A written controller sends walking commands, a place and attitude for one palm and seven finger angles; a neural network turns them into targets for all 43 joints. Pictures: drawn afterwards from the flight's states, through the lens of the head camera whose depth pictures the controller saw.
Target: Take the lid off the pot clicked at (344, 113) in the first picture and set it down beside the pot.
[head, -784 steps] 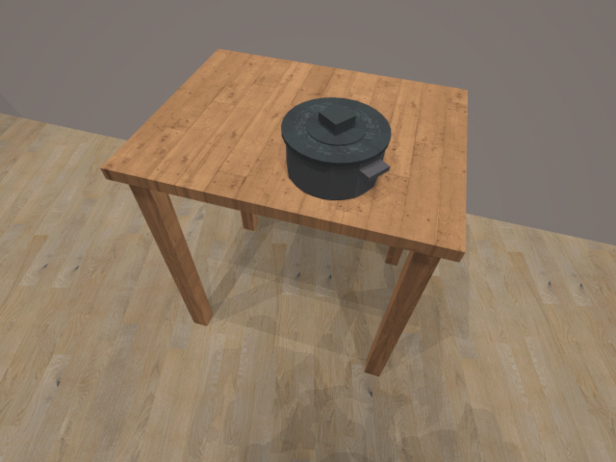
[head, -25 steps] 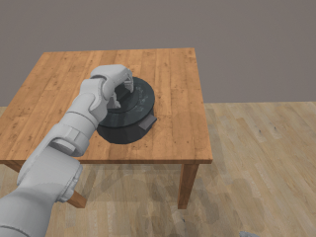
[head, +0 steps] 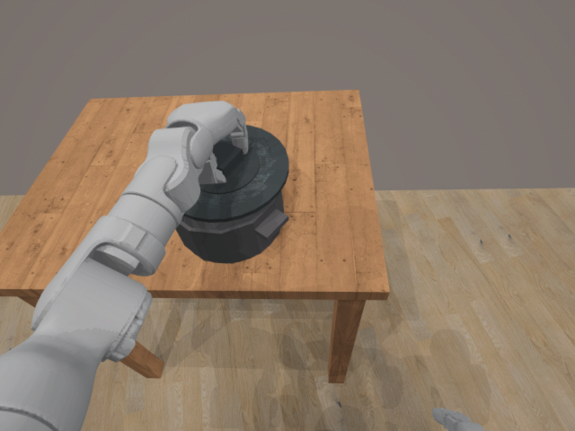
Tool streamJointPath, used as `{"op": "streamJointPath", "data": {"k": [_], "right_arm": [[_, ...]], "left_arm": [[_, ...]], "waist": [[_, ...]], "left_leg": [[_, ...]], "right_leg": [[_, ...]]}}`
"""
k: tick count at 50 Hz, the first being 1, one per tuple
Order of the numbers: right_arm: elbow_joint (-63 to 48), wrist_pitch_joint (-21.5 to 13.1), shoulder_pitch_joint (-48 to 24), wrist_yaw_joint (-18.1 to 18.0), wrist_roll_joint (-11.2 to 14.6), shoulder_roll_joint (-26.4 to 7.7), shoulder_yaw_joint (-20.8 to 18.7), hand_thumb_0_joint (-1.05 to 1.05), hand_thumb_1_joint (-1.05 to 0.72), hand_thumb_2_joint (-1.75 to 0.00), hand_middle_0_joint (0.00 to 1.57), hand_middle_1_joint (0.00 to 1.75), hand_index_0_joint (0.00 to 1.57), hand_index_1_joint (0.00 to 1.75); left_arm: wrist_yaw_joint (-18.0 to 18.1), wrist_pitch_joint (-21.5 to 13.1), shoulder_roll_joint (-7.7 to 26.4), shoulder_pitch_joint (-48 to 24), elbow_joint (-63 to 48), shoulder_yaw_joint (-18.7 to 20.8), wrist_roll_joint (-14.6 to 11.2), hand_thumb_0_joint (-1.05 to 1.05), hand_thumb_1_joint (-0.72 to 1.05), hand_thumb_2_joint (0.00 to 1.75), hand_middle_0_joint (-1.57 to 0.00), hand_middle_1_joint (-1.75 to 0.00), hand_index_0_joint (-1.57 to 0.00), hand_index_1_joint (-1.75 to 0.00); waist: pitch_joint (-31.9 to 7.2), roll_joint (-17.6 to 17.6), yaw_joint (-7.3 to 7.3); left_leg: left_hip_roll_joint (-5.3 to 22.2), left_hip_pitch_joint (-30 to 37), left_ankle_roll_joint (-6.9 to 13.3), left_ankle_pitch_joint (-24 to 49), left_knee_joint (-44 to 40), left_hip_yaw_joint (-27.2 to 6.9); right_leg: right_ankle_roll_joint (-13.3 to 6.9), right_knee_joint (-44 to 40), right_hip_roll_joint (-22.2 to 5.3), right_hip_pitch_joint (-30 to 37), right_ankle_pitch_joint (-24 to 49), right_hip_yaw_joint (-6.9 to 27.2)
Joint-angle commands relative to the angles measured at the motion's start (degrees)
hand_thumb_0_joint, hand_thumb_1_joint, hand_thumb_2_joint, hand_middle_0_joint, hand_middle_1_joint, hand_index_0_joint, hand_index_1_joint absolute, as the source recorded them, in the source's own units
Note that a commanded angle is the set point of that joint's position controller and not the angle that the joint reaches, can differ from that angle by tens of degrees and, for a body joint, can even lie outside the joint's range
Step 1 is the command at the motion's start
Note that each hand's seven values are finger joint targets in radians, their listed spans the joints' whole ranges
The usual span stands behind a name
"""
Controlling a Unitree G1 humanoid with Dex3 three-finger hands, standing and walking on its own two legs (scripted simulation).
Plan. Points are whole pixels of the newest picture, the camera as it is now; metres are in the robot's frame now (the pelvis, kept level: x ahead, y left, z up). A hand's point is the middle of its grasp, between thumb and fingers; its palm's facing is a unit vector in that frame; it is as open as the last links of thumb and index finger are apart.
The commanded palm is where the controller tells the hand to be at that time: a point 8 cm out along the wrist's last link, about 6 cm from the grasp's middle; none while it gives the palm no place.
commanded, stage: lift the lid straight up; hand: left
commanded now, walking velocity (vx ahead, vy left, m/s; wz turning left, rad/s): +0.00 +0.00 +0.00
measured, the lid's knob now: (221, 157) +0.49 +0.10 +0.11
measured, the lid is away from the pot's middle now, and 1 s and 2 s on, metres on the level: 0.01 0.01 0.05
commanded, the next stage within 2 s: move the lid sideways beside the pot in 1.50 s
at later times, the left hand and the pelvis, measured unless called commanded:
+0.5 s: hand (207, 139) +0.46 +0.11 +0.17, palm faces -0.29 -0.03 -0.96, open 8.4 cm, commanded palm +0.44 +0.12 +0.25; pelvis -0.01 +0.00 +0.00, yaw +0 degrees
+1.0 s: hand (192, 109) +0.46 +0.12 +0.22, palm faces -0.27 -0.04 -0.96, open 8.4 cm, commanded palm +0.45 +0.12 +0.29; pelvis -0.01 +0.00 +0.00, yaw +0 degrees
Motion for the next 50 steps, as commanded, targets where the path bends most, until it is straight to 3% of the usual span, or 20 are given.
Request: {"op": "streamJointPath", "data": {"k": [1, 3, 7, 10, 11, 12, 14, 16, 19, 21, 27, 31, 32, 34, 36, 40, 41, 45, 47, 50], "right_arm": [[-7.2, -1.6, -3.7, -0.5, 0.1, -6.8, -2.0, 0.0, -0.9, -0.9, 0.2, 0.3, 0.2, 0.3], [-7.3, -2.2, -3.7, -0.5, -0.5, -6.8, -2.1, 0.0, -0.9, -0.9, 0.2, 0.3, 0.2, 0.3], [-7.2, -2.6, -3.5, -0.8, -0.5, -6.7, -1.9, 0.0, -0.9, -0.9, 0.2, 0.3, 0.2, 0.3], [-7.0, -2.4, -3.8, -0.8, -0.1, -6.7, -1.7, 0.0, -0.9, -0.9, 0.2, 0.3, 0.2, 0.3], [-7.7, -2.4, -4.2, -0.5, 0.0, -6.6, -2.1, 0.0, -0.9, -0.9, 0.2, 0.3, 0.2, 0.3], [-7.4, -2.7, -3.8, -0.3, -0.3, -6.9, -2.2, 0.0, -0.9, -0.9, 0.2, 0.3, 0.2, 0.3], [-7.2, -2.7, -4.2, -0.4, -0.2, -7.1, -1.7, 0.0, -0.9, -0.9, 0.2, 0.3, 0.2, 0.3], [-7.7, -2.5, -4.5, -0.5, -0.1, -7.0, -2.0, 0.0, -0.9, -0.9, 0.2, 0.3, 0.2, 0.3], [-7.5, -3.2, -4.6, -0.7, -0.3, -7.1, -1.9, 0.0, -0.9, -0.9, 0.2, 0.3, 0.2, 0.3], [-7.7, -3.0, -4.7, -0.9, -0.1, -7.1, -1.8, 0.0, -0.9, -0.9, 0.2, 0.3, 0.2, 0.3], [-7.2, -3.6, -4.6, -1.1, -0.4, -6.9, -1.4, 0.0, -0.9, -0.9, 0.2, 0.3, 0.2, 0.3], [-7.5, -3.5, -4.6, -0.9, 0.0, -7.3, -1.8, 0.0, -0.9, -0.9, 0.2, 0.3, 0.2, 0.3], [-7.0, -3.6, -4.2, -0.9, -0.1, -7.2, -1.5, 0.0, -0.9, -0.9, 0.2, 0.3, 0.2, 0.3], [-7.4, -3.7, -4.5, -1.2, -0.3, -7.3, -1.4, 0.0, -0.9, -0.9, 0.2, 0.3, 0.2, 0.3], [-7.7, -3.7, -4.7, -1.3, 0.0, -7.4, -1.7, 0.0, -0.9, -0.9, 0.2, 0.3, 0.2, 0.3], [-7.5, -4.9, -4.0, -1.1, -0.4, -7.3, -2.0, 0.0, -0.9, -0.9, 0.2, 0.3, 0.2, 0.3], [-7.7, -4.9, -4.2, -1.0, -0.3, -7.5, -2.2, 0.0, -0.9, -0.9, 0.2, 0.3, 0.2, 0.3], [-5.9, -4.7, -2.7, -1.1, -0.2, -7.7, -1.7, 0.0, -0.9, -0.9, 0.2, 0.3, 0.2, 0.3], [-6.5, -4.9, -3.5, -1.1, -0.4, -7.7, -1.7, 0.0, -0.9, -0.9, 0.2, 0.3, 0.2, 0.3], [-7.3, -5.4, -4.2, -0.5, -0.6, -7.2, -2.0, 0.0, -0.9, -0.9, 0.2, 0.3, 0.2, 0.3]], "left_arm": [[1.9, 0.8, 11.1, -34.7, -12.2, 4.9, 1.3, 0.0, 0.49, 1.03, -0.87, -1.05, -0.85, -1.03], [1.6, 0.5, 14.6, -38.5, -16.4, 6.6, 2.3, 0.0, 0.49, 1.03, -0.87, -1.05, -0.85, -1.03], [0.8, 0.3, 18.9, -38.0, -15.7, 9.9, 2.1, 0.0, 0.49, 1.03, -0.87, -1.05, -0.85, -1.03], [0.1, 1.1, 14.6, -36.6, -12.4, 6.5, 1.9, 0.0, 0.49, 1.03, -0.87, -1.05, -0.85, -1.03], [-0.5, 1.2, 9.7, -36.6, -14.5, 3.2, 1.0, 0.0, 0.49, 1.03, -0.87, -1.05, -0.85, -1.03], [-0.5, 1.4, 14.2, -36.1, -15.5, 6.8, 1.6, 0.0, 0.49, 1.03, -0.87, -1.05, -0.85, -1.03], [-0.9, 1.7, 15.2, -35.3, -12.2, 7.3, 1.8, 0.0, 0.49, 1.03, -0.87, -1.05, -0.85, -1.03], [-1.6, 1.8, 11.9, -38.1, -15.0, 4.7, 1.0, 0.0, 0.49, 1.03, -0.87, -1.05, -0.85, -1.03], [-1.8, 1.6, 18.1, -41.7, -17.2, 8.5, 2.3, 0.0, 0.49, 1.03, -0.87, -1.05, -0.85, -1.03], [-2.4, 1.7, 14.6, -41.4, -15.6, 6.0, 1.1, 0.0, 0.49, 1.03, -0.87, -1.05, -0.85, -1.03], [-3.0, 1.9, 19.0, -42.3, -12.9, 9.0, 2.4, 0.0, 0.49, 1.03, -0.87, -1.05, -0.85, -1.03], [-4.0, 2.6, 14.0, -40.2, -10.6, 5.5, 1.8, 0.0, 0.49, 1.03, -0.87, -1.05, -0.85, -1.03], [-4.1, 2.6, 17.2, -41.4, -10.0, 7.7, 2.6, 0.0, 0.49, 1.03, -0.87, -1.05, -0.85, -1.03], [-4.5, 2.6, 18.8, -45.2, -12.2, 8.2, 2.6, 0.0, 0.49, 1.03, -0.87, -1.05, -0.85, -1.03], [-5.2, 2.5, 16.2, -45.4, -12.5, 6.4, 1.6, 0.0, 0.49, 1.03, -0.87, -1.05, -0.85, -1.03], [-5.7, 2.1, 18.4, -49.7, -16.6, 7.4, 3.0, 0.0, 0.49, 1.03, -0.87, -1.05, -0.85, -1.03], [-6.0, 2.2, 15.3, -48.1, -15.9, 5.4, 1.8, 0.0, 0.49, 1.03, -0.87, -1.05, -0.85, -1.03], [-6.4, 3.4, 17.5, -47.3, -7.6, 7.6, 2.4, 0.0, 0.49, 1.03, -0.87, -1.05, -0.85, -1.03], [-6.3, 3.3, 19.1, -49.3, -10.6, 8.6, 2.8, 0.0, 0.49, 1.03, -0.87, -1.05, -0.85, -1.03], [-6.9, 3.2, 14.6, -51.8, -14.1, 4.4, 3.8, 0.0, 0.49, 1.03, -0.87, -1.05, -0.85, -1.03]], "waist": [[-24.2, -7.3, -1.31], [-28.4, -4.0, -0.79], [-28.7, -6.4, -0.28], [-24.7, -8.0, -0.61], [-25.0, -6.6, -1.23], [-26.7, -6.6, -0.23], [-25.1, -7.1, -0.32], [-25.5, -6.2, -1.09], [-28.0, -6.3, -0.31], [-25.9, -6.5, -1.0], [-26.2, -7.8, 0.16], [-23.6, -6.0, -0.7], [-24.0, -8.0, -0.34], [-25.7, -7.3, -0.37], [-25.1, -6.6, -1.04], [-28.6, -4.9, -0.64], [-27.7, -3.7, -1.13], [-22.8, -10.4, -0.64], [-25.9, -8.8, -0.17], [-27.9, -5.0, -0.71]], "left_leg": [[1.7, 14.1, -1.6, 24.2, 2.0, -6.7], [1.7, 17.9, -2.1, 27.5, 2.4, -7.5], [1.7, 16.9, -1.9, 28.6, 2.3, -7.2], [1.7, 14.6, -1.6, 24.9, 1.3, -6.6], [1.6, 16.0, -1.8, 27.7, 1.8, -7.1], [1.9, 17.0, -1.9, 27.6, 1.9, -7.3], [1.7, 15.8, -1.9, 25.3, 1.5, -6.9], [1.4, 16.1, -1.6, 24.9, 1.5, -6.9], [1.4, 17.2, -1.5, 24.8, 1.4, -7.2], [1.3, 16.2, -1.5, 24.4, 1.2, -7.3], [1.1, 14.4, -1.3, 22.9, 0.6, -6.7], [1.3, 15.0, -1.4, 22.5, 0.7, -6.8], [1.4, 14.3, -1.4, 21.1, 0.5, -6.8], [1.0, 14.3, -1.1, 20.4, 0.1, -6.5], [1.1, 15.0, -1.0, 21.3, 0.4, -6.9], [1.4, 19.8, -2.0, 25.3, 0.7, -8.1], [1.3, 20.5, -2.3, 27.8, 1.2, -8.6], [1.3, 14.5, -1.5, 20.0, -0.5, -7.1], [1.1, 15.6, -1.8, 21.9, -0.3, -7.3], [1.2, 19.8, -2.6, 26.5, 0.7, -8.4]], "right_leg": [[-1.0, -0.7, 0.0, 6.6, 25.1, 5.0], [-1.0, -0.3, 0.1, 7.4, 26.1, 5.6], [-0.8, -0.4, 0.1, 10.0, 28.7, 6.1], [-0.7, -0.8, 0.1, 8.4, 26.9, 5.5], [-0.9, -0.9, 0.0, 7.0, 26.8, 5.1], [-0.8, -0.9, -0.1, 8.1, 26.6, 5.5], [-0.9, -0.9, 0.1, 8.0, 25.6, 5.4], [-1.0, -1.4, -0.1, 7.6, 25.5, 5.1], [-1.0, -1.2, -0.1, 9.7, 26.6, 6.0], [-1.1, -1.6, -0.1, 8.6, 26.0, 5.4], [-1.0, -1.1, -0.5, 11.0, 26.8, 6.1], [-1.2, -2.1, -0.3, 7.8, 24.4, 5.3], [-1.1, -1.7, -0.3, 8.7, 23.9, 5.5], [-1.0, -1.7, -0.5, 10.1, 25.0, 6.0], [-1.1, -2.2, -0.5, 9.0, 24.8, 5.6], [-1.2, -1.9, 0.0, 8.1, 24.6, 5.7], [-1.4, -2.2, 0.1, 6.6, 24.5, 5.1], [-1.0, -2.3, 0.0, 7.5, 22.8, 4.9], [-1.2, -1.7, -0.4, 8.9, 24.1, 5.3], [-1.4, -1.8, -0.1, 6.8, 24.0, 5.3]]}}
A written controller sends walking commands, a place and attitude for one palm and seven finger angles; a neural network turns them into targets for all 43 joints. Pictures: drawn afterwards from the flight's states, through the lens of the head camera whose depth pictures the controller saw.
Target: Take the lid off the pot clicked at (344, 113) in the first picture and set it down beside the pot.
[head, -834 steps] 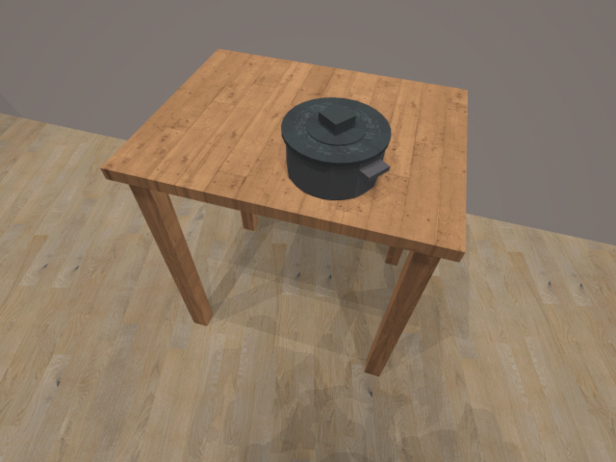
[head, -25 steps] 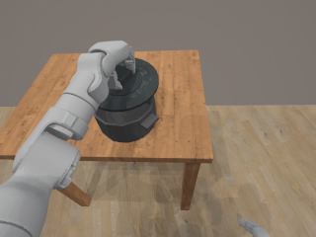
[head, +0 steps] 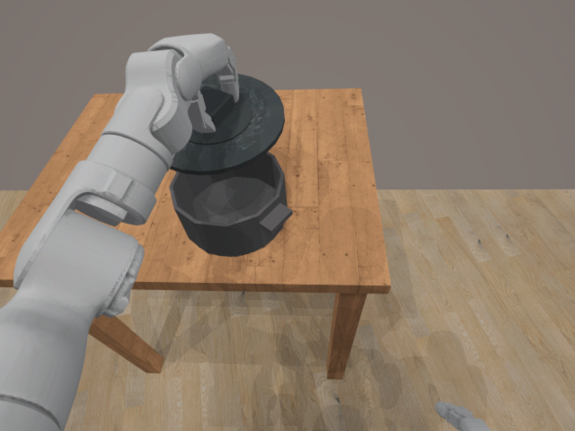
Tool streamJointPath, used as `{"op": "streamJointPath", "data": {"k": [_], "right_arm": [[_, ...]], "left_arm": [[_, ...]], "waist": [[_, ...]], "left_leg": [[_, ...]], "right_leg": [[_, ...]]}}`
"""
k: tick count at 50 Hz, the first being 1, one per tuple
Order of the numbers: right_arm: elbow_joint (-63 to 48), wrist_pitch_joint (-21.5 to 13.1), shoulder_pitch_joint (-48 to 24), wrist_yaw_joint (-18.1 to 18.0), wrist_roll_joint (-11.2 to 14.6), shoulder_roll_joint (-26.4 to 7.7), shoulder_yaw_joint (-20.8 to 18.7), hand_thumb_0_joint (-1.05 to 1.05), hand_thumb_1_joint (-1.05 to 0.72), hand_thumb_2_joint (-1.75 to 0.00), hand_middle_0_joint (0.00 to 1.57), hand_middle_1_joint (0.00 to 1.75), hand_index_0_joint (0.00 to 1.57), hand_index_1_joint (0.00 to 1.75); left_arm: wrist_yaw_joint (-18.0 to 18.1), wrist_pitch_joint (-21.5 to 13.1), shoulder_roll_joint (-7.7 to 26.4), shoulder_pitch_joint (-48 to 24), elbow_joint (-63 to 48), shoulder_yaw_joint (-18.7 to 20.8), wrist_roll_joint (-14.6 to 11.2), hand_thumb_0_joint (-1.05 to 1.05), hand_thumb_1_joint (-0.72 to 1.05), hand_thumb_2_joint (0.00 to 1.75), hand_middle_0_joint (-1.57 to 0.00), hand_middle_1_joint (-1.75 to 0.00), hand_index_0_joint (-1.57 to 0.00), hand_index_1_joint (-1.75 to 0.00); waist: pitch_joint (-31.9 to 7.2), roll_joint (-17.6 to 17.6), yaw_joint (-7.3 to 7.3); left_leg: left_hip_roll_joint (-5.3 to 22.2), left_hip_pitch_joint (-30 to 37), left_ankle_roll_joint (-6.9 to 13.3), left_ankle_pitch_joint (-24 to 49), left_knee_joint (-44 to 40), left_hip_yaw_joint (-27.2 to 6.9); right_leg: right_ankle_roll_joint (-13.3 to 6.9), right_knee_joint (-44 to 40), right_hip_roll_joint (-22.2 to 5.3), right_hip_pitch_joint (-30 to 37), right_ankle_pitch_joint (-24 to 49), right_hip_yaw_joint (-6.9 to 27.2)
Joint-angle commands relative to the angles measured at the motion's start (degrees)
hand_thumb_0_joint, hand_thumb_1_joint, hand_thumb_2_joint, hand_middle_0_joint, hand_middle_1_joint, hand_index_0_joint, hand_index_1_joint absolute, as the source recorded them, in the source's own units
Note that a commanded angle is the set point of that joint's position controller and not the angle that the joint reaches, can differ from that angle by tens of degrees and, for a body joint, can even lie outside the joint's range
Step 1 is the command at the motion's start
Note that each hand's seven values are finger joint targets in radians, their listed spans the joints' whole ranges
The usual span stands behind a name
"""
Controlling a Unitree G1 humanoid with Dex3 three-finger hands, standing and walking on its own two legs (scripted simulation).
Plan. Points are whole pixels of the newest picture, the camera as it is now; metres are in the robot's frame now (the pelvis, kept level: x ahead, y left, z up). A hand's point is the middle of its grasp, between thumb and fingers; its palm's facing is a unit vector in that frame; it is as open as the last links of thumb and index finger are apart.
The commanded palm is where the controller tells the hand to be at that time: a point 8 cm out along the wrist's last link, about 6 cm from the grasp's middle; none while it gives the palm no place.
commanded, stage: lift the lid straight up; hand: left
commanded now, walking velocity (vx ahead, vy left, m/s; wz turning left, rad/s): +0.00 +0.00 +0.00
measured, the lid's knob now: (210, 105) +0.50 +0.11 +0.19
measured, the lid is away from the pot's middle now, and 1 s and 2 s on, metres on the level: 0.01 0.05 0.18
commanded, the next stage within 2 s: move the lid sideways beside the pot in 0.50 s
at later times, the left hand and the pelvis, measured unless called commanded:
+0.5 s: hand (189, 83) +0.47 +0.11 +0.24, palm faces -0.23 -0.04 -0.97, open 8.4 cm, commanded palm +0.45 +0.12 +0.31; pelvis +0.00 +0.01 +0.00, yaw +0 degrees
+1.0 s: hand (154, 87) +0.47 +0.16 +0.24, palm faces -0.22 -0.03 -0.97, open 8.4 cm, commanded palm +0.46 +0.17 +0.31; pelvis -0.01 +0.01 +0.00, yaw +0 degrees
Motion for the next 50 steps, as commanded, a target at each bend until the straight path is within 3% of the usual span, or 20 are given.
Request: {"op": "streamJointPath", "data": {"k": [1, 5, 6, 7, 11, 14, 16, 20, 21, 24, 26, 27, 28, 29, 33, 39, 41, 44, 46, 50], "right_arm": [[-7.7, -2.5, -4.1, 0.4, -0.2, -6.9, -2.6, 0.0, -0.9, -0.9, 0.2, 0.3, 0.2, 0.3], [-7.1, -2.6, -3.7, 0.0, -0.4, -7.0, -1.8, 0.0, -0.9, -0.9, 0.2, 0.3, 0.2, 0.3], [-7.5, -2.3, -4.3, 0.1, -0.1, -7.1, -2.0, 0.0, -0.9, -0.9, 0.2, 0.3, 0.2, 0.3], [-7.1, -2.6, -3.8, 0.2, -0.5, -6.8, -2.1, 0.0, -0.9, -0.9, 0.2, 0.3, 0.2, 0.3], [-7.6, -2.6, -4.0, 0.6, -0.2, -7.0, -2.4, 0.0, -0.9, -0.9, 0.2, 0.3, 0.2, 0.3], [-7.0, -2.7, -3.9, 0.1, -0.5, -6.9, -1.9, 0.0, -0.9, -0.9, 0.2, 0.3, 0.2, 0.3], [-8.1, -2.9, -4.9, 0.1, -0.3, -6.7, -2.0, 0.0, -0.9, -0.9, 0.2, 0.3, 0.2, 0.3], [-7.2, -2.6, -4.3, 0.1, -0.4, -6.6, -1.6, 0.0, -0.9, -0.9, 0.2, 0.3, 0.2, 0.3], [-7.6, -2.4, -4.2, 0.2, -0.2, -6.9, -2.0, 0.0, -0.9, -0.9, 0.2, 0.3, 0.2, 0.3], [-7.4, -2.5, -4.7, 0.1, -0.5, -6.6, -1.6, 0.0, -0.9, -0.9, 0.2, 0.3, 0.2, 0.3], [-8.4, -2.6, -5.1, 0.3, -0.3, -6.6, -2.0, 0.0, -0.9, -0.9, 0.2, 0.3, 0.2, 0.3], [-8.0, -3.0, -4.9, 0.4, -0.7, -6.5, -2.0, 0.0, -0.9, -0.9, 0.2, 0.3, 0.2, 0.3], [-8.2, -3.1, -5.4, 0.3, -0.8, -6.3, -1.9, 0.0, -0.9, -0.9, 0.2, 0.3, 0.2, 0.3], [-7.6, -3.0, -4.2, 0.1, -0.8, -6.7, -2.0, 0.0, -0.9, -0.9, 0.2, 0.3, 0.2, 0.3], [-7.8, -2.5, -4.8, -0.3, -0.5, -6.3, -1.4, 0.0, -0.9, -0.9, 0.2, 0.3, 0.2, 0.3], [-8.2, -2.3, -4.7, -0.9, -0.4, -6.6, -1.1, 0.0, -0.9, -0.9, 0.2, 0.3, 0.2, 0.3], [-8.4, -1.8, -4.5, -1.0, 0.1, -6.7, -1.5, 0.0, -0.9, -0.9, 0.2, 0.3, 0.2, 0.3], [-8.8, -2.3, -4.7, -1.1, -0.2, -7.0, -1.4, 0.0, -0.9, -0.9, 0.2, 0.3, 0.2, 0.3], [-9.0, -2.2, -4.3, -1.0, 0.2, -6.9, -1.9, 0.0, -0.9, -0.9, 0.2, 0.3, 0.2, 0.3], [-8.0, -2.1, -3.4, -1.3, 0.2, -7.4, -1.8, 0.0, -0.9, -0.9, 0.2, 0.3, 0.2, 0.3]], "left_arm": [[3.0, -0.4, 10.1, -37.8, -16.0, 4.3, 1.7, 0.0, 0.49, 1.03, -0.87, -1.05, -0.85, -1.03], [2.8, 0.6, 16.6, -37.3, -9.8, 9.5, 2.5, 0.0, 0.49, 1.03, -0.87, -1.05, -0.85, -1.03], [2.5, 0.6, 11.9, -37.6, -10.9, 6.0, 0.9, 0.0, 0.49, 1.03, -0.87, -1.05, -0.85, -1.03], [2.6, 0.6, 14.3, -40.4, -13.8, 7.7, 2.3, 0.0, 0.49, 1.03, -0.87, -1.05, -0.85, -1.03], [1.9, 1.1, 8.1, -37.8, -13.2, 3.2, 1.4, 0.0, 0.49, 1.03, -0.87, -1.05, -0.85, -1.03], [2.2, 1.5, 15.8, -41.5, -12.1, 8.6, 2.9, 0.0, 0.49, 1.03, -0.87, -1.05, -0.85, -1.03], [1.8, 1.3, 10.3, -41.2, -13.6, 4.7, 1.2, 0.0, 0.49, 1.03, -0.87, -1.05, -0.85, -1.03], [1.6, 1.9, 12.2, -39.4, -9.6, 5.8, 2.9, 0.0, 0.49, 1.03, -0.87, -1.05, -0.85, -1.03], [1.5, 1.8, 8.0, -37.8, -10.0, 3.3, 1.3, 0.0, 0.49, 1.03, -0.87, -1.05, -0.85, -1.03], [1.6, 1.7, 13.1, -42.0, -12.2, 6.3, 2.9, 0.0, 0.49, 1.03, -0.87, -1.05, -0.85, -1.03], [1.5, 1.2, 9.1, -41.9, -15.9, 3.6, 1.3, 0.0, 0.49, 1.03, -0.87, -1.05, -0.85, -1.03], [1.7, 1.1, 14.4, -43.3, -17.3, 7.3, 2.9, 0.0, 0.49, 1.03, -0.87, -1.05, -0.85, -1.03], [1.2, 1.4, 11.1, -43.4, -15.9, 4.5, 3.0, 0.0, 0.49, 1.03, -0.87, -1.05, -0.85, -1.03], [1.6, 1.6, 16.0, -40.8, -13.5, 9.2, 3.1, 0.0, 0.49, 1.03, -0.87, -1.05, -0.85, -1.03], [1.8, 0.2, 12.1, -40.2, -12.1, 5.3, 3.1, 0.0, 0.49, 1.03, -0.87, -1.05, -0.85, -1.03], [2.9, -0.4, 19.5, -38.3, -9.9, 10.3, 4.1, 0.0, 0.49, 1.03, -0.87, -1.05, -0.85, -1.03], [2.6, -0.6, 16.1, -38.2, -11.4, 7.6, 2.8, 0.0, 0.49, 1.03, -0.87, -1.05, -0.85, -1.03], [2.3, -1.1, 22.3, -40.7, -15.1, 11.0, 4.5, 0.0, 0.49, 1.03, -0.87, -1.05, -0.85, -1.03], [1.5, -1.1, 16.7, -37.4, -12.8, 7.1, 2.8, 0.0, 0.49, 1.03, -0.87, -1.05, -0.85, -1.03], [0.2, -1.4, 19.5, -37.9, -10.1, 8.3, 3.2, 0.0, 0.49, 1.03, -0.87, -1.05, -0.85, -1.03]], "waist": [[-30.1, -4.0, -0.61], [-27.6, -8.3, 0.36], [-27.1, -6.0, -0.17], [-28.9, -6.8, 0.21], [-27.2, -4.3, -0.62], [-28.1, -8.0, 0.22], [-28.9, -6.0, -0.37], [-26.7, -8.3, 0.14], [-26.3, -6.7, -0.5], [-27.7, -6.9, 0.07], [-29.5, -4.2, -0.33], [-31.6, -4.4, 0.52], [-30.7, -4.7, -0.12], [-30.3, -7.4, 0.59], [-26.2, -7.4, -0.05], [-27.6, -6.8, 1.05], [-27.2, -6.1, 0.22], [-30.6, -5.0, 0.91], [-28.7, -4.2, -0.42], [-25.6, -7.0, -0.53]], "left_leg": [[2.0, 19.6, -3.3, 28.4, 3.2, -8.9], [1.8, 15.1, -2.9, 22.7, 1.9, -7.6], [1.7, 15.4, -3.1, 24.0, 2.0, -7.8], [2.0, 17.0, -3.3, 25.1, 2.2, -8.1], [2.4, 19.6, -4.2, 30.1, 2.9, -9.1], [2.1, 17.0, -3.6, 23.2, 1.7, -8.0], [1.8, 17.7, -3.5, 25.0, 2.2, -8.2], [2.1, 16.4, -3.8, 22.8, 1.7, -7.9], [2.1, 17.0, -3.8, 24.5, 2.0, -8.2], [2.1, 16.9, -3.9, 23.2, 1.7, -8.1], [2.0, 19.2, -4.1, 27.1, 2.5, -8.8], [2.4, 20.7, -4.5, 29.6, 2.8, -9.4], [2.1, 20.6, -4.4, 29.0, 3.0, -9.2], [2.4, 19.2, -4.1, 27.8, 2.6, -8.8], [2.5, 17.0, -4.0, 25.0, 1.7, -8.0], [2.3, 14.6, -3.5, 21.2, 1.3, -7.1], [2.3, 14.6, -3.4, 21.8, 1.4, -7.4], [2.4, 16.6, -3.3, 23.8, 2.0, -7.7], [2.2, 17.3, -3.3, 25.7, 2.9, -8.1], [2.2, 15.3, -2.5, 20.5, 2.1, -7.4]], "right_leg": [[-1.8, -0.6, 0.4, 4.8, 22.7, 4.9], [-1.6, -0.4, 0.4, 6.6, 22.1, 5.1], [-1.9, -0.7, 0.1, 5.3, 22.0, 4.6], [-1.7, -0.1, 0.2, 5.8, 22.4, 5.0], [-1.9, -0.9, 0.5, 2.1, 20.7, 4.1], [-1.9, -0.6, 0.4, 4.9, 20.2, 4.6], [-2.0, -0.8, 0.0, 4.5, 20.9, 4.6], [-1.9, -0.6, 0.3, 3.7, 18.8, 4.3], [-2.0, -1.1, 0.3, 2.6, 18.9, 4.0], [-2.0, -0.4, 0.3, 4.0, 19.1, 4.3], [-2.1, -0.9, 0.2, 3.6, 20.0, 4.3], [-2.1, -0.2, 0.4, 4.4, 20.6, 4.9], [-2.1, -0.4, 0.5, 3.6, 20.5, 4.7], [-2.0, -0.6, 0.6, 5.2, 20.9, 4.8], [-2.0, -0.9, 0.4, 3.2, 18.8, 4.3], [-2.1, -0.7, 0.1, 6.2, 18.3, 5.0], [-2.1, -1.2, -0.1, 5.9, 18.6, 4.7], [-2.0, -0.6, 0.1, 7.2, 20.1, 5.5], [-1.9, -1.6, 0.2, 5.0, 19.7, 5.0], [-1.6, -1.7, 0.4, 4.4, 18.1, 4.7]]}}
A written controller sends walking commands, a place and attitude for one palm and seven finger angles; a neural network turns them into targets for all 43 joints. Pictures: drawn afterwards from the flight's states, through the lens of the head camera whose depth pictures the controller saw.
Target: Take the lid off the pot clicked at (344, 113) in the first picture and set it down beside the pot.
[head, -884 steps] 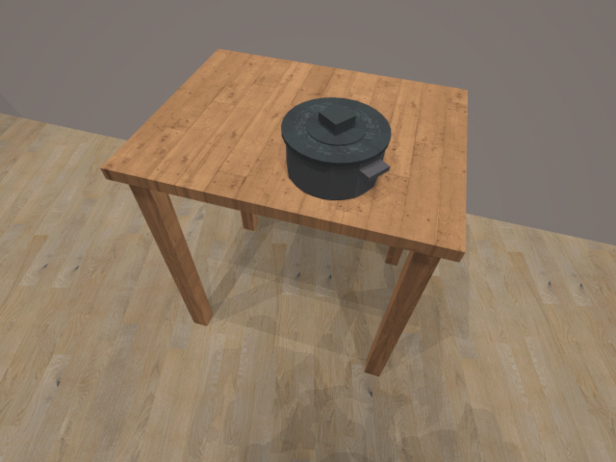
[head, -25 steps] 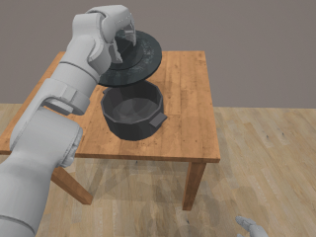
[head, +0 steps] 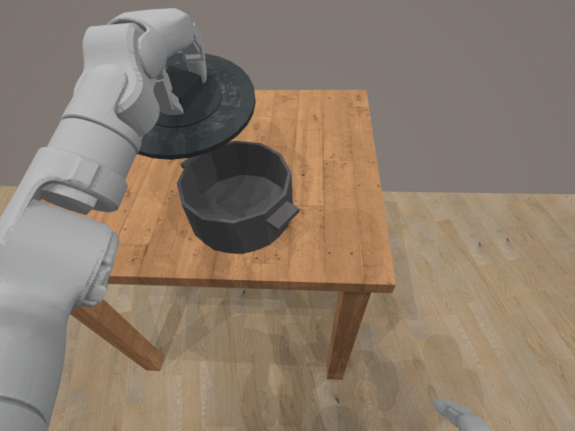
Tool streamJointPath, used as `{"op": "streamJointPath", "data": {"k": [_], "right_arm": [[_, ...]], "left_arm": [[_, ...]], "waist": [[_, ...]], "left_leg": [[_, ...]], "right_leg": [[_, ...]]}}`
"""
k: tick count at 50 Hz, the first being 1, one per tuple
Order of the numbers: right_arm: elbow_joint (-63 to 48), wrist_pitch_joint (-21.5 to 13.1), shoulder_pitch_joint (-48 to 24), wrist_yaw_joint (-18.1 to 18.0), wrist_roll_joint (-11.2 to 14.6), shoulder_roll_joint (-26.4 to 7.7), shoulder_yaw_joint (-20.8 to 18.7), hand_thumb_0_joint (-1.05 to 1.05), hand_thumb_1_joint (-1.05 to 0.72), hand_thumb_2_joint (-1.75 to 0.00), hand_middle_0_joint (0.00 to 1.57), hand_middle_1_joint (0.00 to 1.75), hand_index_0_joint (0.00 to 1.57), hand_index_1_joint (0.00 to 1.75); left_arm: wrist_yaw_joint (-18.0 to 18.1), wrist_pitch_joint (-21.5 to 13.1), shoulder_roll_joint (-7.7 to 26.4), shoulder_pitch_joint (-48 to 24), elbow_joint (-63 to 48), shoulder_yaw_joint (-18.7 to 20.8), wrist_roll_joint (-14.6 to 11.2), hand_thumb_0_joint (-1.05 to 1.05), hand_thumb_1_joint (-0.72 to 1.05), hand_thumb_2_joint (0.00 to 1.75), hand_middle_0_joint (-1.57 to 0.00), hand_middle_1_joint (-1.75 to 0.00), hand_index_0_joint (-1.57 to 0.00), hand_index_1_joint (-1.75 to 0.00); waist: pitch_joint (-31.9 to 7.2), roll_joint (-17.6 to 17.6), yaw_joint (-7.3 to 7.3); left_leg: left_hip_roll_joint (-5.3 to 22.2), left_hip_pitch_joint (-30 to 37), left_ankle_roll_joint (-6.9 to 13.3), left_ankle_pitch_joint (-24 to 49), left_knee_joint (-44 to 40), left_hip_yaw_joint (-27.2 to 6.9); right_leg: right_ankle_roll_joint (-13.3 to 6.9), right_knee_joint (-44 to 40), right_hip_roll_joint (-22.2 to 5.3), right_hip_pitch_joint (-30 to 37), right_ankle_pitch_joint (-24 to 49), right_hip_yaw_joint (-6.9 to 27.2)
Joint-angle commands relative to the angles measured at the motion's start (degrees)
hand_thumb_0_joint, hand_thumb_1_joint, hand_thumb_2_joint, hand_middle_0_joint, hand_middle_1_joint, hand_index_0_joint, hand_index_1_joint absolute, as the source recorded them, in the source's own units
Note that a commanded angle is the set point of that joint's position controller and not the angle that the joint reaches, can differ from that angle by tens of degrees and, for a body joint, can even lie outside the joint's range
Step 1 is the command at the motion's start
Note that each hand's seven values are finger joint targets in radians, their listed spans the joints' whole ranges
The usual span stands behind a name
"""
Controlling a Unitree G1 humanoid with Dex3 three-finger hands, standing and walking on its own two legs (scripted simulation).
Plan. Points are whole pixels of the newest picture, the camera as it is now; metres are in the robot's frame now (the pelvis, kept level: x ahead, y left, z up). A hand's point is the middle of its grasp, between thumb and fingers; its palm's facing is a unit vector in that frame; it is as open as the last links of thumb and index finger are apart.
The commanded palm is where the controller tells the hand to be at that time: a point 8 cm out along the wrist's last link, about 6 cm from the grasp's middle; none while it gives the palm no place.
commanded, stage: move the lid sideways beside the pot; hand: left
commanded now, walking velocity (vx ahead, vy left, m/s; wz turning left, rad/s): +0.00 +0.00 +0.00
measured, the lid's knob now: (176, 86) +0.51 +0.15 +0.22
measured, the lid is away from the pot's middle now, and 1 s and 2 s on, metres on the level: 0.05 0.18 0.21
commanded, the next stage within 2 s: lower the lid onto the table in 1.88 s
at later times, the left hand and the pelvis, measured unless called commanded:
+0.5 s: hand (116, 86) +0.47 +0.21 +0.24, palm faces -0.24 -0.06 -0.97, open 8.4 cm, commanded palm +0.46 +0.22 +0.31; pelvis +0.00 +0.00 +0.00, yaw +0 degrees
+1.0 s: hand (67, 96) +0.47 +0.28 +0.23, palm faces -0.27 -0.05 -0.96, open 8.4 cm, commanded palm +0.47 +0.28 +0.31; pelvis +0.00 +0.02 +0.00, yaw +1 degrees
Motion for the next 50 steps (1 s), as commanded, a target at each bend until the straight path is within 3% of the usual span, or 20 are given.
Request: {"op": "streamJointPath", "data": {"k": [1, 4, 6, 9, 11, 14, 16, 20, 26, 27, 29, 31, 34, 39, 41, 44, 46, 47, 48, 50], "right_arm": [[-7.1, -1.8, -3.7, -0.5, 0.4, -8.0, -2.7, 0.0, -0.9, -0.9, 0.2, 0.3, 0.2, 0.3], [-6.9, -2.1, -3.7, -0.5, -0.1, -7.9, -2.5, 0.0, -0.9, -0.9, 0.2, 0.3, 0.2, 0.3], [-7.1, -2.0, -3.1, -0.4, 0.3, -8.1, -2.9, 0.0, -0.9, -0.9, 0.2, 0.3, 0.2, 0.3], [-6.2, -1.7, -2.7, -0.4, 0.3, -8.4, -2.5, 0.0, -0.9, -0.9, 0.2, 0.3, 0.2, 0.3], [-6.8, -1.9, -2.7, -0.4, 0.5, -8.4, -2.8, 0.0, -0.9, -0.9, 0.2, 0.3, 0.2, 0.3], [-7.0, -2.0, -2.8, -0.6, 0.0, -8.5, -2.6, 0.0, -0.9, -0.9, 0.2, 0.3, 0.2, 0.3], [-7.7, -2.0, -3.1, -0.3, 0.3, -8.4, -2.9, 0.0, -0.9, -0.9, 0.2, 0.3, 0.2, 0.3], [-7.1, -1.5, -2.5, -0.3, 0.5, -8.6, -2.4, 0.0, -0.9, -0.9, 0.2, 0.3, 0.2, 0.3], [-7.2, -0.8, -2.1, -0.4, 1.1, -9.2, -2.9, 0.0, -0.9, -0.9, 0.2, 0.3, 0.2, 0.3], [-6.8, -1.0, -2.1, -0.4, 0.7, -9.2, -2.9, 0.0, -0.9, -0.9, 0.2, 0.3, 0.2, 0.3], [-6.7, -1.3, -1.7, -1.0, 0.5, -9.2, -2.7, 0.0, -0.9, -0.9, 0.2, 0.3, 0.2, 0.3], [-6.9, -1.4, -1.3, -1.1, 0.9, -9.3, -2.9, 0.0, -0.9, -0.9, 0.2, 0.3, 0.2, 0.3], [-5.6, -1.5, -0.3, -1.4, 0.9, -9.3, -2.7, 0.0, -0.9, -0.9, 0.2, 0.3, 0.2, 0.3], [-5.5, -1.0, 0.1, -1.2, 1.0, -9.6, -2.8, 0.0, -0.9, -0.9, 0.2, 0.3, 0.2, 0.3], [-5.4, -1.2, 1.0, -1.2, 1.3, -9.7, -3.0, 0.0, -0.9, -0.9, 0.2, 0.3, 0.2, 0.3], [-5.2, -1.2, 1.5, -1.2, 0.9, -10.0, -2.9, 0.0, -0.9, -0.9, 0.2, 0.3, 0.2, 0.3], [-5.9, -1.2, 1.5, -1.3, 1.0, -10.1, -3.1, 0.0, -0.9, -0.9, 0.2, 0.3, 0.2, 0.3], [-5.6, -1.3, 1.6, -1.2, 0.7, -10.1, -3.1, 0.0, -0.9, -0.9, 0.2, 0.3, 0.2, 0.3], [-5.5, -1.3, 1.3, -1.2, 0.7, -9.9, -3.2, 0.0, -0.9, -0.9, 0.2, 0.3, 0.2, 0.3], [-5.1, -1.3, 2.4, -1.3, 0.9, -10.1, -3.2, 0.0, -0.9, -0.9, 0.2, 0.3, 0.2, 0.3]], "left_arm": [[2.4, -1.2, 12.8, -35.8, -12.9, 5.7, -0.1, 0.0, 0.49, 1.03, -0.87, -1.05, -0.85, -1.03], [2.3, -2.3, 16.9, -38.1, -14.6, 8.0, 1.3, 0.0, 0.49, 1.03, -0.87, -1.05, -0.85, -1.03], [2.1, -2.5, 14.0, -35.2, -14.0, 6.1, 0.1, 0.0, 0.49, 1.03, -0.87, -1.05, -0.85, -1.03], [2.2, -2.9, 19.8, -36.7, -12.5, 9.8, 1.1, 0.0, 0.49, 1.03, -0.87, -1.05, -0.85, -1.03], [2.1, -3.1, 15.9, -35.1, -12.3, 6.9, 0.4, 0.0, 0.49, 1.03, -0.87, -1.05, -0.85, -1.03], [2.7, -4.0, 25.5, -35.9, -14.0, 13.8, 2.3, 0.0, 0.49, 1.03, -0.87, -1.05, -0.85, -1.03], [2.2, -4.3, 20.2, -35.7, -16.8, 9.5, 1.0, 0.0, 0.49, 1.03, -0.87, -1.05, -0.85, -1.03], [1.2, -4.3, 23.8, -30.5, -8.5, 12.1, 1.4, 0.0, 0.49, 1.03, -0.87, -1.05, -0.85, -1.03], [0.6, -5.0, 19.4, -33.1, -12.8, 7.1, 0.5, 0.0, 0.49, 1.03, -0.87, -1.05, -0.85, -1.03], [0.9, -5.5, 25.0, -36.7, -16.3, 11.2, 1.6, 0.0, 0.49, 1.03, -0.87, -1.05, -0.85, -1.03], [0.9, -6.5, 27.0, -37.0, -14.5, 12.6, 1.5, 0.0, 0.49, 1.03, -0.87, -1.05, -0.85, -1.03], [0.6, -7.0, 26.1, -35.0, -14.3, 11.7, 0.1, 0.0, 0.49, 1.03, -0.87, -1.05, -0.85, -1.03], [0.3, -7.8, 27.9, -34.9, -9.7, 13.0, 0.5, 0.0, 0.49, 1.03, -0.87, -1.05, -0.85, -1.03], [0.3, -9.2, 28.7, -34.8, -9.5, 12.3, 1.2, 0.0, 0.49, 1.03, -0.87, -1.05, -0.85, -1.03], [0.2, -9.4, 24.2, -32.4, -6.9, 9.1, 0.5, 0.0, 0.49, 1.03, -0.87, -1.05, -0.85, -1.03], [0.5, -10.7, 31.6, -33.9, -9.2, 14.5, 1.5, 0.0, 0.49, 1.03, -0.87, -1.05, -0.85, -1.03], [0.3, -11.2, 29.8, -32.9, -10.0, 13.2, 0.5, 0.0, 0.49, 1.03, -0.87, -1.05, -0.85, -1.03], [0.3, -11.7, 33.2, -35.8, -13.3, 15.2, 1.2, 0.0, 0.49, 1.03, -0.87, -1.05, -0.85, -1.03], [-0.1, -11.6, 29.8, -35.7, -11.2, 12.7, 1.0, 0.0, 0.49, 1.03, -0.87, -1.05, -0.85, -1.03], [-0.1, -11.8, 30.5, -34.5, -9.7, 13.2, 0.9, 0.0, 0.49, 1.03, -0.87, -1.05, -0.85, -1.03]], "waist": [[-26.4, -3.6, -1.17], [-28.1, -3.6, -0.55], [-26.7, -2.9, -1.21], [-25.9, -3.6, -0.35], [-26.2, -1.7, -1.1], [-30.1, -3.0, 0.52], [-30.4, 0.1, -0.44], [-24.9, -5.3, -0.28], [-24.7, -0.2, -1.63], [-27.5, -0.3, -0.56], [-28.5, -0.7, -0.63], [-28.5, 0.9, -1.01], [-25.8, -3.2, -0.65], [-25.5, -1.1, -0.76], [-23.5, 1.1, -1.8], [-26.4, 0.8, -0.76], [-27.2, 2.6, -1.19], [-29.0, 2.0, -0.44], [-27.3, 3.3, -1.26], [-26.4, 2.3, -1.34]], "left_leg": [[2.5, 17.5, -3.3, 22.7, 2.2, -7.6], [2.5, 18.0, -3.3, 23.5, 2.6, -7.6], [2.6, 18.5, -3.5, 25.2, 2.9, -8.1], [2.9, 16.7, -3.4, 21.3, 2.2, -7.6], [2.6, 18.0, -3.7, 24.1, 2.9, -8.1], [2.7, 17.4, -3.4, 24.6, 3.2, -7.8], [2.8, 20.3, -4.2, 31.0, 3.8, -8.8], [3.0, 15.0, -3.1, 24.5, 3.2, -7.2], [3.2, 18.1, -3.5, 24.2, 3.4, -8.1], [3.6, 19.3, -3.8, 24.8, 3.4, -8.6], [3.4, 19.4, -3.5, 23.6, 3.6, -8.5], [3.1, 19.8, -3.7, 26.2, 4.0, -8.9], [3.5, 17.4, -3.3, 22.1, 3.3, -8.4], [3.7, 16.9, -3.5, 23.0, 3.5, -8.1], [3.7, 18.0, -4.0, 25.2, 4.1, -8.7], [4.1, 18.9, -4.0, 25.5, 4.2, -9.0], [3.8, 19.8, -4.4, 28.3, 4.7, -9.5], [4.2, 21.0, -4.7, 30.5, 4.6, -10.0], [4.3, 21.6, -4.5, 30.7, 5.0, -9.9], [4.5, 21.3, -4.6, 29.6, 4.7, -10.0]], "right_leg": [[-2.1, -1.6, 0.3, 4.2, 17.9, 4.7], [-2.1, -1.0, 0.5, 5.1, 18.7, 5.0], [-2.1, -1.6, 0.7, 3.9, 18.4, 4.5], [-2.1, -1.0, 0.7, 4.2, 16.7, 4.3], [-2.2, -1.5, 0.8, 3.2, 17.1, 4.3], [-2.3, -0.5, 0.8, 6.8, 18.9, 5.2], [-2.2, -0.8, 0.9, 4.8, 20.0, 4.8], [-1.8, -0.9, 0.9, 4.8, 18.8, 4.6], [-1.9, -2.1, 1.1, 1.3, 15.0, 3.8], [-1.8, -1.3, 1.2, 2.4, 14.6, 4.2], [-1.9, -1.3, 1.2, 2.8, 14.1, 4.0], [-2.0, -1.7, 1.2, 2.8, 15.3, 3.9], [-1.6, -1.5, 1.2, 2.7, 13.9, 3.5], [-1.6, -1.3, 1.1, 2.2, 13.9, 3.6], [-1.8, -2.1, 1.5, -0.8, 12.8, 2.8], [-1.8, -1.4, 1.6, 0.7, 12.6, 3.1], [-2.0, -1.8, 1.5, 0.3, 13.6, 3.1], [-1.7, -1.2, 1.7, 0.9, 13.8, 3.3], [-1.7, -1.4, 1.8, -1.4, 12.8, 3.2], [-1.6, -1.9, 1.9, -1.9, 11.9, 2.7]]}}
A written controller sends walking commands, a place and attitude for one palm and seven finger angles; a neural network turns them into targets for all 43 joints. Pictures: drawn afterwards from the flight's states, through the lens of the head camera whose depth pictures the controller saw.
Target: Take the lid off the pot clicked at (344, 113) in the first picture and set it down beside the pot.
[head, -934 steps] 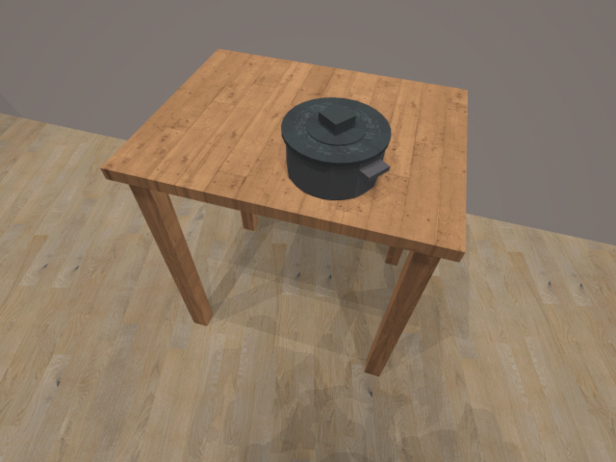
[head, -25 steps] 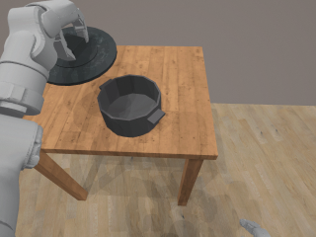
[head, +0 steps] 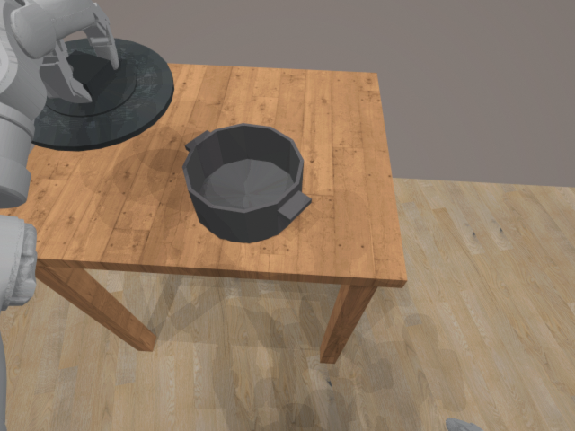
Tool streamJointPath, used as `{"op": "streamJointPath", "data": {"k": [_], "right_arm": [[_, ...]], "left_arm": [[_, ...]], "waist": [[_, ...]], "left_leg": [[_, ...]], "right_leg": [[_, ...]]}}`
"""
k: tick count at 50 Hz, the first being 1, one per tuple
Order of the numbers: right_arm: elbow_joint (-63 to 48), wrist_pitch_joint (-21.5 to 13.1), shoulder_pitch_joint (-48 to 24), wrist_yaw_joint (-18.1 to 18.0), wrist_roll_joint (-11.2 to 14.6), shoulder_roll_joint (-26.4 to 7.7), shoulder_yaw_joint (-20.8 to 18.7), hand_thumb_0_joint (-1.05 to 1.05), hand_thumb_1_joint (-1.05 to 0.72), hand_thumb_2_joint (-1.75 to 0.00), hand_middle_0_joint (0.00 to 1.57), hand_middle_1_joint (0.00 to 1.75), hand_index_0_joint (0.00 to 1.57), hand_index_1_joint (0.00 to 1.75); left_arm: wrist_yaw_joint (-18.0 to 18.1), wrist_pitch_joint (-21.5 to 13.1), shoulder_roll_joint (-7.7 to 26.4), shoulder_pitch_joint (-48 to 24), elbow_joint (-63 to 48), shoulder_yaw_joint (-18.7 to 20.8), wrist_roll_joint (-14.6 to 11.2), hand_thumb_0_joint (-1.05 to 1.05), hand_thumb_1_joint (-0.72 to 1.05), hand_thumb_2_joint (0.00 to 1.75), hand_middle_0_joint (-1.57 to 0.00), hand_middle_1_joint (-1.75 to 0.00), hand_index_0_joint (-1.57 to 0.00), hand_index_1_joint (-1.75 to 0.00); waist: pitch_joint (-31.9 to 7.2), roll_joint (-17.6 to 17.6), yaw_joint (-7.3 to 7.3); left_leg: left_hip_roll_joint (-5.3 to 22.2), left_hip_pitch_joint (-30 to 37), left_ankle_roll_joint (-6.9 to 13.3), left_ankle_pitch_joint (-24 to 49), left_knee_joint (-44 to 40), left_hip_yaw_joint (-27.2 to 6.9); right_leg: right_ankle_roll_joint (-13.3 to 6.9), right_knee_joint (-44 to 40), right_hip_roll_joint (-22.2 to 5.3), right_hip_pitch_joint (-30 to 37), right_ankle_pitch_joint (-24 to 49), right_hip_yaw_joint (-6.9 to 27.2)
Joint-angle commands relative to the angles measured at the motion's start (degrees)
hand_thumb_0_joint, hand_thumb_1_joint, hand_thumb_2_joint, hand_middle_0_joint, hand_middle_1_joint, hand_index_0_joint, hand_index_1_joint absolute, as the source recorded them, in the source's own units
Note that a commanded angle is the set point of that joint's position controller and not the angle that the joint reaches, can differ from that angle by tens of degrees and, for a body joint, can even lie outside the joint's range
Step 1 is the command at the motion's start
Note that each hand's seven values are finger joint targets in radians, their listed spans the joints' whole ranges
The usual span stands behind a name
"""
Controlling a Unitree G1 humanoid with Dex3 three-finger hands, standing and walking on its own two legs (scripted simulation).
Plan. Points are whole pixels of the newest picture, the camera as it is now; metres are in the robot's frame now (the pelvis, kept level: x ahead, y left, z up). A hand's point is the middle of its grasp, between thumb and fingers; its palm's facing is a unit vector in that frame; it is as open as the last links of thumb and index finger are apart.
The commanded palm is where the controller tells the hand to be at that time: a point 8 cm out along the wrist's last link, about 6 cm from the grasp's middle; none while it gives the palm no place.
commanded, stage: move the lid sideways beside the pot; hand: left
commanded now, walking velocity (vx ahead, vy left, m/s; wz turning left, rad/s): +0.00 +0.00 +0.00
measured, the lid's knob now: (83, 72) +0.50 +0.26 +0.21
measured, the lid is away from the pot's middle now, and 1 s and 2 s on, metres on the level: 0.18 0.21 0.21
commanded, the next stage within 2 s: lower the lid onto the table in 0.88 s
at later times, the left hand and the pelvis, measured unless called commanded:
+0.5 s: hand (30, 57) +0.49 +0.30 +0.24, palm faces -0.25 -0.08 -0.96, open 8.4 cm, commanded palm +0.48 +0.30 +0.32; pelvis +0.01 +0.01 +0.00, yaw +1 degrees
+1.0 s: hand (51, 68) +0.48 +0.28 +0.23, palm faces -0.29 -0.04 -0.96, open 8.4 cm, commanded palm +0.50 +0.28 +0.31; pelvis +0.01 +0.01 +0.00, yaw +7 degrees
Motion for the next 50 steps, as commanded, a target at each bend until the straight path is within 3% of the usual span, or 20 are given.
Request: {"op": "streamJointPath", "data": {"k": [1, 2, 6, 13, 18, 21, 22, 24, 26, 28, 32, 35, 36, 38, 41, 42, 45, 46, 49, 50], "right_arm": [[-5.2, -1.8, 0.3, -0.6, 0.1, -9.3, -2.9, 0.0, -0.9, -0.9, 0.2, 0.3, 0.2, 0.3], [-4.9, -1.9, 0.4, -0.6, -0.2, -9.3, -2.7, 0.0, -0.9, -0.9, 0.2, 0.3, 0.2, 0.3], [-4.7, -1.9, 1.3, -0.7, 0.1, -9.5, -3.0, 0.0, -0.9, -0.9, 0.2, 0.3, 0.2, 0.3], [-4.1, -2.3, 2.0, -1.0, -0.6, -9.4, -2.7, 0.0, -0.9, -0.9, 0.2, 0.3, 0.2, 0.3], [-4.7, -2.4, 2.1, -0.3, -1.0, -9.6, -3.2, 0.0, -0.9, -0.9, 0.2, 0.3, 0.2, 0.3], [-5.1, -2.0, 3.6, -0.3, -0.5, -9.7, -2.8, 0.0, -0.9, -0.9, 0.2, 0.3, 0.2, 0.3], [-5.5, -1.8, 3.0, -0.2, -0.8, -9.6, -2.6, 0.0, -0.9, -0.9, 0.2, 0.3, 0.2, 0.3], [-5.5, -1.3, 3.2, -0.1, -0.6, -9.5, -2.6, 0.0, -0.9, -0.9, 0.2, 0.3, 0.2, 0.3], [-5.6, -0.9, 3.2, 0.3, -0.4, -9.6, -3.4, 0.0, -0.9, -0.9, 0.2, 0.3, 0.2, 0.3], [-5.1, -1.4, 3.2, 0.6, -1.0, -9.6, -3.6, 0.0, -0.9, -0.9, 0.2, 0.3, 0.2, 0.3], [-5.5, -2.0, 2.5, 0.5, -1.4, -9.4, -3.7, 0.0, -0.9, -0.9, 0.2, 0.3, 0.2, 0.3], [-3.2, -1.5, 3.1, 0.0, -0.7, -9.1, -3.7, 0.0, -0.9, -0.9, 0.2, 0.3, 0.2, 0.3], [-2.8, -1.5, 3.2, 0.1, -0.3, -9.4, -3.9, 0.0, -0.9, -0.9, 0.2, 0.3, 0.2, 0.3], [-1.8, -2.2, 1.9, 0.3, -1.0, -9.4, -4.1, 0.0, -0.9, -0.9, 0.2, 0.3, 0.2, 0.3], [-1.8, -3.3, 1.6, 0.2, -1.6, -9.8, -3.5, 0.0, -0.9, -0.9, 0.2, 0.3, 0.2, 0.3], [-1.6, -3.3, 0.9, 0.0, -2.0, -9.4, -3.2, 0.0, -0.9, -0.9, 0.2, 0.3, 0.2, 0.3], [-1.4, -2.5, 1.4, -0.8, -0.7, -8.5, -2.6, 0.0, -0.9, -0.9, 0.2, 0.3, 0.2, 0.3], [-1.3, -2.2, 1.3, -0.6, -0.6, -8.8, -3.1, 0.0, -0.9, -0.9, 0.2, 0.3, 0.2, 0.3], [-0.4, -2.7, 1.3, 0.1, -1.4, -9.2, -3.4, 0.0, -0.9, -0.9, 0.2, 0.3, 0.2, 0.3], [-0.4, -3.3, 1.6, 0.3, -1.4, -8.9, -3.2, 0.0, -0.9, -0.9, 0.2, 0.3, 0.2, 0.3]], "left_arm": [[3.3, -1.1, 14.2, -34.2, -9.8, 6.1, -0.3, 0.0, 0.49, 1.03, -0.87, -1.05, -0.85, -1.03], [3.3, -1.3, 17.0, -36.0, -11.3, 7.9, 0.5, 0.0, 0.49, 1.03, -0.87, -1.05, -0.85, -1.03], [3.2, -2.0, 14.3, -35.2, -8.7, 5.8, -0.1, 0.0, 0.49, 1.03, -0.87, -1.05, -0.85, -1.03], [3.2, -3.6, 17.9, -38.4, -7.9, 8.1, 1.0, 0.0, 0.49, 1.03, -0.87, -1.05, -0.85, -1.03], [3.3, -4.2, 19.7, -39.3, -12.0, 9.6, 1.7, 0.0, 0.49, 1.03, -0.87, -1.05, -0.85, -1.03], [3.3, -4.4, 21.1, -31.9, -5.1, 11.3, 1.3, 0.0, 0.49, 1.03, -0.87, -1.05, -0.85, -1.03], [3.3, -4.6, 25.0, -33.2, -7.3, 13.9, 2.1, 0.0, 0.49, 1.03, -0.87, -1.05, -0.85, -1.03], [3.2, -4.6, 23.8, -33.9, -5.4, 12.4, 2.3, 0.0, 0.49, 1.03, -0.87, -1.05, -0.85, -1.03], [2.8, -4.0, 16.2, -36.6, -9.3, 6.3, 1.3, 0.0, 0.49, 1.03, -0.87, -1.05, -0.85, -1.03], [2.8, -3.7, 15.7, -37.9, -11.7, 6.0, 1.9, 0.0, 0.49, 1.03, -0.87, -1.05, -0.85, -1.03], [3.2, -4.4, 22.5, -37.3, -18.4, 12.1, 1.6, 0.0, 0.49, 1.03, -0.87, -1.05, -0.85, -1.03], [2.1, -3.3, 12.0, -37.7, -9.5, 4.3, -0.7, 0.0, 0.49, 1.03, -0.87, -1.05, -0.85, -1.03], [1.8, -3.0, 6.8, -38.3, -9.5, 0.1, -1.8, 0.0, 0.49, 1.03, -0.87, -1.05, -0.85, -1.03], [2.1, -3.0, 4.3, -45.1, -15.2, -1.8, -1.3, 0.0, 0.49, 1.03, -0.87, -1.05, -0.85, -1.03], [3.4, -4.2, 10.1, -42.8, -16.1, 3.5, -0.6, 0.0, 0.49, 1.03, -0.87, -1.05, -0.85, -1.03], [3.5, -4.7, 15.3, -44.4, -17.0, 7.6, 0.0, 0.0, 0.49, 1.03, -0.87, -1.05, -0.85, -1.03], [3.1, -4.1, 11.7, -41.8, -5.3, 4.5, -1.5, 0.0, 0.49, 1.03, -0.87, -1.05, -0.85, -1.03], [2.9, -3.5, 5.9, -43.3, -6.7, 0.2, -2.5, 0.0, 0.49, 1.03, -0.87, -1.05, -0.85, -1.03], [3.5, -3.1, 6.2, -49.2, -9.7, 0.2, 0.2, 0.0, 0.49, 1.03, -0.87, -1.05, -0.85, -1.03], [4.0, -2.2, 7.5, -48.5, -5.5, 1.7, 1.4, 0.0, 0.49, 1.03, -0.87, -1.05, -0.85, -1.03]], "waist": [[-27.2, 4.7, -1.15], [-28.1, 3.1, -0.46], [-28.0, 4.2, -1.29], [-30.2, 2.9, -0.67], [-31.7, 7.1, -0.2], [-29.3, 3.7, -0.07], [-31.2, 1.0, 0.82], [-30.1, -0.1, 0.34], [-29.7, 6.0, -0.9], [-30.0, 8.5, -1.0], [-36.6, 6.7, 0.33], [-29.3, 0.9, -1.89], [-27.7, 2.8, -2.68], [-29.4, 7.9, -2.55], [-32.5, 9.5, -1.61], [-35.7, 7.2, -0.58], [-30.1, -3.3, -1.6], [-29.7, -1.0, -2.28], [-30.1, 4.8, -2.14], [-30.1, 6.3, -2.02]], "left_leg": [[4.6, 24.2, -6.3, 31.6, 2.4, -9.6], [4.8, 23.8, -6.1, 30.3, 2.2, -9.6], [4.7, 24.6, -6.5, 31.3, 2.6, -9.9], [4.9, 25.0, -6.8, 32.0, 3.0, -10.2], [5.9, 29.4, -9.4, 41.1, 3.9, -12.4], [5.2, 25.4, -8.2, 40.9, 4.4, -11.0], [5.2, 24.2, -7.4, 40.5, 4.3, -10.4], [5.1, 22.7, -7.9, 38.4, 4.2, -9.8], [5.8, 27.2, -10.0, 42.7, 4.5, -11.8], [6.6, 30.6, -10.3, 43.9, 5.0, -13.1], [5.7, 32.7, -8.9, 46.2, 6.0, -13.2], [5.3, 27.2, -8.3, 34.6, 4.8, -11.3], [5.2, 27.6, -8.9, 35.4, 5.0, -11.7], [6.0, 31.3, -10.6, 36.5, 4.9, -14.0], [5.6, 33.5, -11.1, 41.8, 6.4, -14.8], [5.2, 32.6, -10.2, 40.3, 6.2, -14.0], [3.6, 21.4, -7.2, 26.5, 4.5, -9.7], [3.6, 22.5, -8.0, 28.8, 4.8, -10.1], [5.5, 27.8, -12.1, 37.1, 5.3, -13.1], [5.1, 27.5, -11.3, 36.3, 5.7, -12.9]], "right_leg": [[-2.8, -1.5, 2.1, -1.7, 11.2, 2.9], [-2.6, -0.9, 2.1, -0.7, 11.0, 3.2], [-2.7, -1.3, 2.1, -2.4, 10.5, 2.7], [-2.5, -0.5, 2.2, -2.0, 10.4, 3.0], [-2.6, -0.1, 2.6, -4.7, 9.5, 3.2], [-2.5, -0.4, 2.6, -2.8, 12.2, 3.1], [-2.2, 0.7, 2.5, -0.4, 14.1, 3.8], [-2.1, 0.8, 2.4, -0.5, 14.4, 3.6], [-2.3, -0.1, 2.7, -5.1, 11.7, 2.9], [-2.4, -0.4, 3.2, -8.1, 8.0, 3.2], [-2.2, 0.0, 3.4, -5.1, 10.5, 4.7], [-1.6, -0.9, 3.2, -6.4, 9.8, 3.8], [-1.7, -1.1, 3.2, -8.1, 9.5, 3.4], [-2.0, -0.4, 3.5, -11.0, 6.0, 3.1], [-2.8, -0.2, 3.9, -10.0, 6.2, 3.8], [-2.6, 0.7, 3.8, -7.1, 7.8, 4.4], [-1.7, 1.2, 3.0, -1.7, 12.1, 4.6], [-1.9, 1.1, 2.9, -3.8, 12.8, 4.0], [-2.2, 1.7, 3.9, -8.7, 8.8, 3.2], [-2.6, 1.9, 4.2, -8.5, 8.4, 3.6]]}}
